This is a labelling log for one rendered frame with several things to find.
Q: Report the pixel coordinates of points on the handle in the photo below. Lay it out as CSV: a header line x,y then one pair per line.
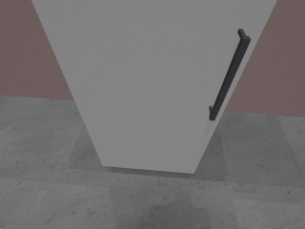
x,y
238,56

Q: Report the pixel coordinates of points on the fridge door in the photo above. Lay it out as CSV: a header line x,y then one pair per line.
x,y
144,73

